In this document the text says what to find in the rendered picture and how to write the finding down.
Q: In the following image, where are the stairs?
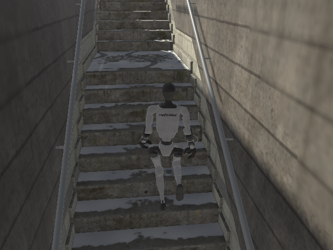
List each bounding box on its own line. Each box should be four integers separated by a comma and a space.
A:
72, 70, 226, 250
97, 0, 173, 52

